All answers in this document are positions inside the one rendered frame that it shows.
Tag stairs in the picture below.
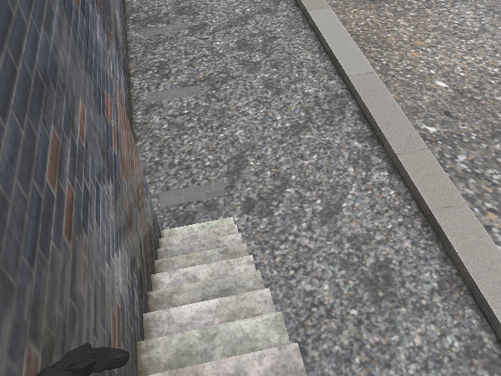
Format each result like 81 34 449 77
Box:
137 217 307 376

